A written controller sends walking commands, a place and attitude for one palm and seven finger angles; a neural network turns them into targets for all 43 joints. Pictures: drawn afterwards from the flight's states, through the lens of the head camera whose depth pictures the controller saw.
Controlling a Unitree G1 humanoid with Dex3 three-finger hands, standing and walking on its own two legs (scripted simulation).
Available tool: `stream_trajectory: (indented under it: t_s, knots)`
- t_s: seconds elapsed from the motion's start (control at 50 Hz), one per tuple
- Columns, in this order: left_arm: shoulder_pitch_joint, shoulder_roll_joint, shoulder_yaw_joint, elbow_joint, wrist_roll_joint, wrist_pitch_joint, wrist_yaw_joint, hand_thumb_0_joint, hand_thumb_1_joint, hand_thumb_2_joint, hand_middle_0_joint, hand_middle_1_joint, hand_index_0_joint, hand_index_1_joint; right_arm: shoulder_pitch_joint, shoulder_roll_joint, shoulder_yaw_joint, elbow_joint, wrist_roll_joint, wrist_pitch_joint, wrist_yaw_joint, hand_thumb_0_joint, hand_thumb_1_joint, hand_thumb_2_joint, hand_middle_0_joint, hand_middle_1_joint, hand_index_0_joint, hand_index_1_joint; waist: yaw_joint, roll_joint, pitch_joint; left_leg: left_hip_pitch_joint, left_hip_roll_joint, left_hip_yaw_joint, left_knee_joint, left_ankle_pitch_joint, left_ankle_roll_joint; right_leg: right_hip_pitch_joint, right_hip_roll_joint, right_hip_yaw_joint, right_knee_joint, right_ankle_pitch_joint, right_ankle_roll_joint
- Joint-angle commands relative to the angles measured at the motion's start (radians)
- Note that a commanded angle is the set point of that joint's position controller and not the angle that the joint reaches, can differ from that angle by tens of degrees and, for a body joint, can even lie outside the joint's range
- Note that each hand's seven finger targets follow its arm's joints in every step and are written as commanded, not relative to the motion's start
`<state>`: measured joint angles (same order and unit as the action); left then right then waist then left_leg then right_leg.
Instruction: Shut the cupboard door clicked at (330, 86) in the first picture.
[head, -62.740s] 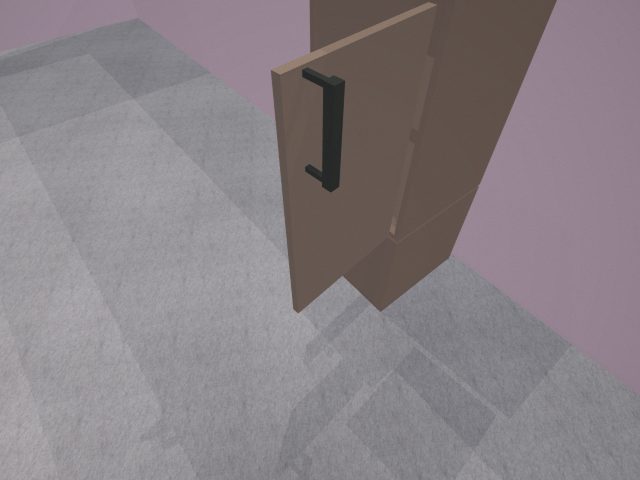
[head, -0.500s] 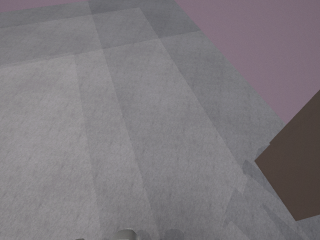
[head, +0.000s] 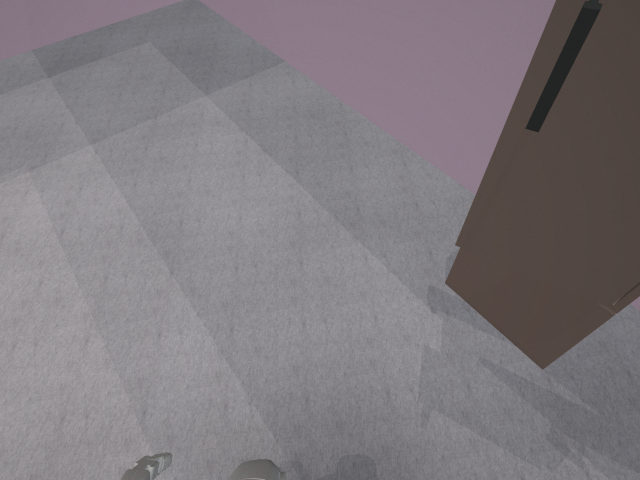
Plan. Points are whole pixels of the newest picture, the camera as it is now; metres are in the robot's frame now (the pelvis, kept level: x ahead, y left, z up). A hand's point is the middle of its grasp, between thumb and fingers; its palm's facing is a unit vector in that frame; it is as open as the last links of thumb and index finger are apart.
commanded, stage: turn to face it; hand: left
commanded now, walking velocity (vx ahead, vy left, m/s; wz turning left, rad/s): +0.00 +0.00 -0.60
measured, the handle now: (562, 67) +0.63 -0.31 +0.16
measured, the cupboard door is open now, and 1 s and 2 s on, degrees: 22 22 22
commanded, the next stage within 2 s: take the last steps up to it in 0.78 s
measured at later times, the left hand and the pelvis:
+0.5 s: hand (207, 435) +0.19 +0.19 -0.15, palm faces -0.26 -0.94 -0.23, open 7.4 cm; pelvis +0.03 +0.01 +0.01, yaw -17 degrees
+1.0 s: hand (240, 432) +0.20 +0.15 -0.18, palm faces -0.41 -0.89 -0.19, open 7.4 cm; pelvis +0.07 +0.00 +0.00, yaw -27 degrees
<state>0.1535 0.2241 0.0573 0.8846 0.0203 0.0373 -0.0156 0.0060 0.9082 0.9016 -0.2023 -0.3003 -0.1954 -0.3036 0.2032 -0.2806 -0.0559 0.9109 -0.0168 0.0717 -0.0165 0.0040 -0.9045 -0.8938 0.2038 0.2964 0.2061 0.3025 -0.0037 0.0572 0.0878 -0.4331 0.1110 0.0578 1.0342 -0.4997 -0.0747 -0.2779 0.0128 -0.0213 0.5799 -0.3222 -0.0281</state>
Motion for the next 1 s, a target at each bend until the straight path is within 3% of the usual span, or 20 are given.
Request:
stream_trajectory:
  t_s: [0.0, 0.12, 0.18, 0.2, 0.22, 0.24, 0.34, 0.44, 0.5, 0.52, 0.54, 0.56, 0.6, 0.66, 0.8, 0.86, 0.88, 0.92, 0.94, 0.98]
  knots:
    - [0.012, 0.208, 0.053, -0.056, 0.003, -0.023, 0.025, 0.0, 0.9, 0.9, -0.2, -0.3, -0.2, -0.3, -0.032, -0.063, -0.015, -0.102, 0.003, -0.046, 0.0, 0.0, -0.9, -0.9, 0.2, 0.3, 0.2, 0.3, 0.008, -0.206, -0.132, -0.114, -0.018, -0.036, -0.014, 0.057, -0.017, 0.18, -0.239, 0.271, -0.203, 0.536, -0.162]
    - [0.019, 0.232, 0.064, -0.048, 0.006, -0.017, 0.025, 0.0, 0.9, 0.9, -0.2, -0.3, -0.2, -0.3, -0.018, -0.055, -0.013, -0.112, 0.012, -0.053, -0.005, 0.0, -0.9, -0.9, 0.2, 0.3, 0.2, 0.3, 0.004, -0.219, -0.152, -0.011, -0.064, -0.028, -0.258, 0.079, -0.013, 0.165, -0.224, 0.341, -0.172, 0.539, -0.16]
    - [-0.028, 0.212, 0.062, -0.055, -0.005, -0.008, 0.024, 0.0, 0.9, 0.9, -0.2, -0.3, -0.2, -0.3, 0.083, -0.065, -0.013, -0.078, 0.012, -0.067, -0.013, 0.0, -0.9, -0.9, 0.2, 0.3, 0.2, 0.3, -0.046, -0.181, -0.159, 0.208, -0.076, -0.018, -0.56, 0.293, -0.005, 0.052, -0.159, 0.331, -0.084, 0.458, -0.082]
    - [-0.008, 0.164, 0.053, -0.065, -0.013, -0.002, 0.021, 0.0, 0.9, 0.9, -0.2, -0.3, -0.2, -0.3, 0.108, -0.121, -0.019, -0.071, 0.005, -0.079, -0.017, 0.0, -0.9, -0.9, 0.2, 0.3, 0.2, 0.3, -0.045, -0.049, -0.182, 0.334, 0.041, -0.13, -0.681, 0.371, 0.032, -0.06, -0.067, 0.269, 0.01, 0.285, -0.026]
    - [0.038, 0.103, 0.042, -0.077, -0.02, 0.003, 0.01, 0.0, 0.9, 0.9, -0.2, -0.3, -0.2, -0.3, 0.125, -0.219, -0.036, -0.081, -0.011, -0.082, -0.019, 0.0, -0.9, -0.9, 0.2, 0.3, 0.2, 0.3, -0.035, 0.238, -0.197, 0.431, 0.28, -0.361, -0.71, 0.549, 0.145, -0.224, 0.062, 0.122, 0.215, -0.147, 0.035]
    - [0.016, 0.127, 0.036, -0.097, -0.008, -0.004, 0.007, 0.0, 0.9, 0.9, -0.2, -0.3, -0.2, -0.3, 0.147, -0.229, -0.034, -0.102, -0.012, -0.075, -0.019, 0.0, -0.9, -0.9, 0.2, 0.3, 0.2, 0.3, -0.051, 0.186, -0.174, 0.354, 0.383, -0.415, -0.699, 0.613, 0.236, -0.219, 0.033, 0.07, 0.408, -0.331, 0.047]
    - [-0.015, 0.105, 0.042, -0.063, -0.005, 0.016, -0.022, 0.0, 0.9, 0.9, -0.2, -0.3, -0.2, -0.3, 0.029, -0.145, -0.012, -0.116, -0.017, -0.077, -0.03, 0.0, -0.9, -0.9, 0.2, 0.3, 0.2, 0.3, 0.0, 0.148, -0.109, 0.312, 0.218, -0.109, -0.673, 0.738, 0.203, -0.22, -0.038, 0.013, 0.503, -0.183, 0.084]
    - [-0.053, 0.079, 0.026, -0.071, -0.004, 0.013, -0.022, 0.0, 0.9, 0.9, -0.2, -0.3, -0.2, -0.3, 0.091, -0.163, -0.03, -0.074, -0.016, -0.068, -0.019, 0.0, -0.9, -0.9, 0.2, 0.3, 0.2, 0.3, -0.038, 0.17, -0.129, 0.331, 0.229, -0.041, -0.626, 0.736, 0.203, -0.1, -0.014, -0.056, 0.224, -0.162, 0.069]
    - [0.03, 0.087, 0.028, -0.044, -0.005, -0.001, -0.017, 0.0, 0.9, 0.9, -0.2, -0.3, -0.2, -0.3, 0.056, -0.17, -0.038, -0.067, -0.008, -0.061, -0.012, 0.0, -0.9, -0.9, 0.2, 0.3, 0.2, 0.3, 0.01, 0.139, -0.156, 0.262, 0.207, 0.008, -0.526, 0.625, 0.144, 0.088, 0.004, -0.078, -0.073, 0.062, 0.045]
    - [0.087, 0.128, 0.036, -0.024, 0.001, -0.01, -0.012, 0.0, 0.9, 0.9, -0.2, -0.3, -0.2, -0.3, 0.048, -0.151, -0.039, -0.07, 0.0, -0.059, -0.007, 0.0, -0.9, -0.9, 0.2, 0.3, 0.2, 0.3, 0.034, 0.049, -0.167, 0.194, 0.16, 0.049, -0.429, 0.515, 0.092, 0.2, -0.036, -0.022, -0.197, 0.182, 0.026]
    - [0.128, 0.233, 0.052, -0.011, 0.011, -0.023, 0.003, 0.0, 0.9, 0.9, -0.2, -0.3, -0.2, -0.3, 0.047, -0.077, -0.026, -0.095, 0.009, -0.057, 0.002, 0.0, -0.9, -0.9, 0.2, 0.3, 0.2, 0.3, 0.051, -0.225, -0.175, -0.037, 0.038, 0.128, -0.25, 0.173, 0.026, 0.361, -0.268, 0.266, -0.278, 0.392, -0.049]
    - [0.167, 0.292, 0.059, 0.004, 0.002, -0.025, 0.012, 0.0, 0.9, 0.9, -0.2, -0.3, -0.2, -0.3, -0.021, -0.058, -0.014, -0.128, 0.006, -0.048, -0.001, 0.0, -0.9, -0.9, 0.2, 0.3, 0.2, 0.3, 0.085, -0.312, -0.139, -0.138, -0.036, 0.06, -0.057, -0.154, 0.005, 0.285, -0.417, 0.41, -0.273, 0.577, -0.174]
    - [0.098, 0.242, 0.057, 0.003, 0.003, -0.026, 0.029, 0.0, 0.9, 0.9, -0.2, -0.3, -0.2, -0.3, -0.032, -0.065, -0.017, -0.095, 0.006, -0.038, -0.013, 0.0, -0.9, -0.9, 0.2, 0.3, 0.2, 0.3, 0.046, -0.314, -0.087, -0.205, -0.02, -0.066, 0.113, -0.075, 0.011, 0.207, -0.357, 0.409, -0.277, 0.496, -0.21]
    - [0.003, 0.173, 0.037, -0.02, 0.003, -0.029, 0.033, 0.0, 0.9, 0.9, -0.2, -0.3, -0.2, -0.3, 0.03, -0.048, -0.011, -0.04, 0.0, -0.044, -0.002, 0.0, -0.9, -0.9, 0.2, 0.3, 0.2, 0.3, -0.012, -0.23, -0.118, -0.123, -0.012, -0.045, 0.056, 0.066, -0.003, 0.185, -0.249, 0.202, -0.225, 0.561, -0.157]
    - [0.045, 0.187, 0.045, 0.017, 0.007, -0.026, 0.035, 0.0, 0.9, 0.9, -0.2, -0.3, -0.2, -0.3, 0.023, -0.019, -0.003, -0.03, 0.007, -0.05, -0.006, 0.0, -0.9, -0.9, 0.2, 0.3, 0.2, 0.3, 0.003, -0.21, -0.112, 0.012, -0.061, -0.008, -0.271, 0.094, 0.004, 0.158, -0.245, 0.247, -0.211, 0.527, -0.166]
    - [0.026, 0.162, 0.041, 0.03, -0.005, -0.02, 0.035, 0.0, 0.9, 0.9, -0.2, -0.3, -0.2, -0.3, 0.098, -0.021, 0.0, 0.007, 0.005, -0.061, -0.013, 0.0, -0.9, -0.9, 0.2, 0.3, 0.2, 0.3, -0.034, -0.194, -0.104, 0.215, -0.076, 0.001, -0.542, 0.315, 0.018, 0.056, -0.189, 0.231, -0.147, 0.422, -0.094]
    - [0.037, 0.124, 0.034, 0.026, -0.009, -0.016, 0.033, 0.0, 0.9, 0.9, -0.2, -0.3, -0.2, -0.3, 0.133, -0.052, -0.003, 0.017, -0.001, -0.073, -0.015, 0.0, -0.9, -0.9, 0.2, 0.3, 0.2, 0.3, -0.042, -0.1, -0.121, 0.318, -0.011, -0.065, -0.624, 0.394, 0.041, -0.019, -0.127, 0.2, -0.092, 0.281, -0.05]
    - [0.067, 0.054, 0.022, 0.001, -0.008, -0.01, 0.018, 0.0, 0.9, 0.9, -0.2, -0.3, -0.2, -0.3, 0.21, -0.189, -0.027, 0.013, -0.028, -0.076, -0.022, 0.0, -0.9, -0.9, 0.2, 0.3, 0.2, 0.3, -0.064, 0.186, -0.124, 0.347, 0.326, -0.444, -0.768, 0.256, 0.223, -0.19, 0.045, 0.011, 0.242, -0.302, 0.021]
    - [0.011, 0.08, 0.024, -0.016, 0.004, 0.001, 0.013, 0.0, 0.9, 0.9, -0.2, -0.3, -0.2, -0.3, 0.218, -0.198, -0.028, 0.018, -0.03, -0.08, -0.028, 0.0, -0.9, -0.9, 0.2, 0.3, 0.2, 0.3, -0.078, 0.192, -0.087, 0.316, 0.363, -0.524, -0.832, 0.123, 0.257, -0.267, 0.017, 0.051, 0.426, -0.316, 0.021]
    - [-0.013, 0.088, 0.036, -0.005, 0.013, -0.005, -0.011, 0.0, 0.9, 0.9, -0.2, -0.3, -0.2, -0.3, 0.158, -0.143, -0.015, 0.003, -0.028, -0.088, -0.029, 0.0, -0.9, -0.9, 0.2, 0.3, 0.2, 0.3, -0.043, 0.121, -0.024, 0.256, 0.283, -0.392, -0.845, 0.113, 0.212, -0.306, -0.037, 0.075, 0.532, -0.16, 0.028]
